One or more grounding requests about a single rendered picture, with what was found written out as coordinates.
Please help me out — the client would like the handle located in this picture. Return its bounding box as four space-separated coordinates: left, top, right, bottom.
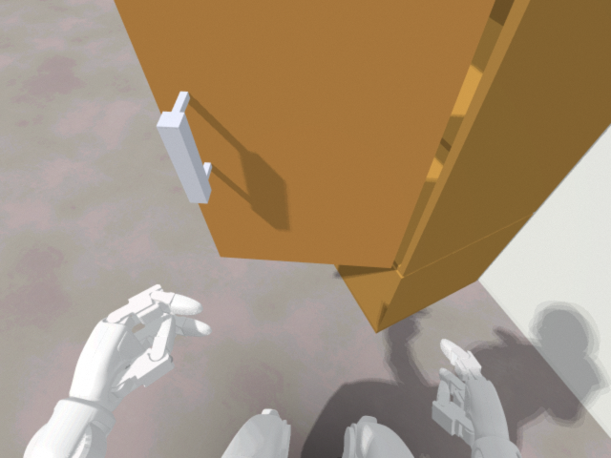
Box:
157 92 212 203

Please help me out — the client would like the robot left shin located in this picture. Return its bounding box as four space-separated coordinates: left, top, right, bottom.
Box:
262 408 280 417

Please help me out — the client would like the cupboard door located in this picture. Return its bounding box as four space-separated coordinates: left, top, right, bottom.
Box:
114 0 495 268

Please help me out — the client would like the robot left thigh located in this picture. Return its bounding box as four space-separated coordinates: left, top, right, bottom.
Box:
221 414 291 458

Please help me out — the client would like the robot left forearm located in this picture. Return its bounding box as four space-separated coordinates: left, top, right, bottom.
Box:
23 397 116 458

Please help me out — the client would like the robot left hand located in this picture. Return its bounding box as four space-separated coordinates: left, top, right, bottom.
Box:
69 284 212 412

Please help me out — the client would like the robot right forearm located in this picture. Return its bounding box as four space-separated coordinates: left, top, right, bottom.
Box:
471 436 522 458

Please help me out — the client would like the robot right hand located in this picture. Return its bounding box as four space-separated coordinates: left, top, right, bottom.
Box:
432 339 510 448

